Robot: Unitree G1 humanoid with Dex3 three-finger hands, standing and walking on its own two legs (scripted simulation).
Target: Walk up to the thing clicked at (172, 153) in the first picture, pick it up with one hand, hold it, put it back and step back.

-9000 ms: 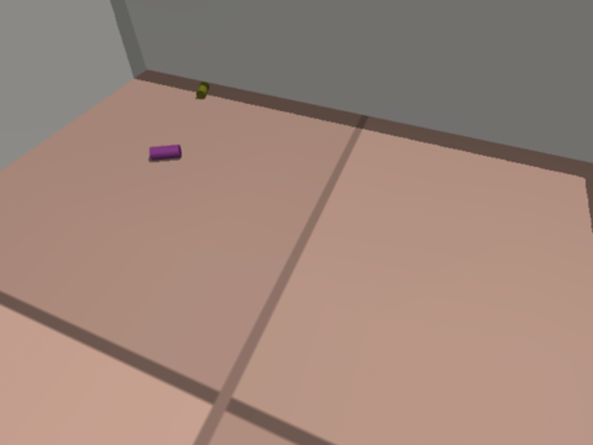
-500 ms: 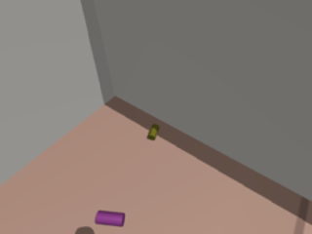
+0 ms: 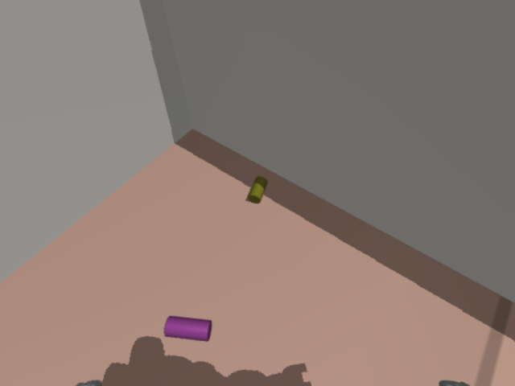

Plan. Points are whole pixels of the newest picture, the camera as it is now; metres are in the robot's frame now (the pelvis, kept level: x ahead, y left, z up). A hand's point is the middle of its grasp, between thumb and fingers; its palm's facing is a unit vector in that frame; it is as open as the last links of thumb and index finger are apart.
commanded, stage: walk up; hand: left
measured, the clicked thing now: (188, 328) +0.38 +0.27 -0.74
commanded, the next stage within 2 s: stand in 1.82 s
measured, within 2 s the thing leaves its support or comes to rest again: neither
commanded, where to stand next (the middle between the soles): -0.01 +0.03 m, yaw +0 degrees
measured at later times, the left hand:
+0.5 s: hand out of the picture +0.02 +0.32 -0.17, palm faces -0.09 -0.93 -0.35, open 7.4 cm
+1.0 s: hand out of the picture +0.05 +0.28 -0.15, palm faces -0.04 -0.95 -0.32, open 7.4 cm
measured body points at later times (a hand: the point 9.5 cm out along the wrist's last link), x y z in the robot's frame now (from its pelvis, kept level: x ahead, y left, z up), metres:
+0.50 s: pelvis -0.06 +0.06 -0.01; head -0.01 +0.08 +0.44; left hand +0.02 +0.37 -0.15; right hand +0.01 -0.25 -0.12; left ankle -0.05 +0.17 -0.74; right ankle -0.09 -0.07 -0.73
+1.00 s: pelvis -0.05 +0.03 +0.00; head -0.05 +0.04 +0.45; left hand +0.06 +0.33 -0.12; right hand +0.01 -0.28 -0.12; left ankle -0.05 +0.17 -0.74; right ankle -0.08 -0.07 -0.74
